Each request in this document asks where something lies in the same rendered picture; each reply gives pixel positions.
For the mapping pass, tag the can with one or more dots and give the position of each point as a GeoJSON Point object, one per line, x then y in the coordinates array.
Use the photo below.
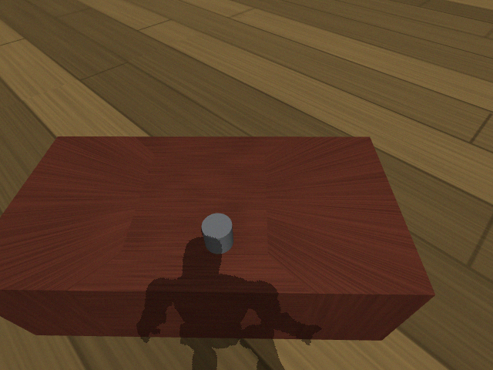
{"type": "Point", "coordinates": [217, 233]}

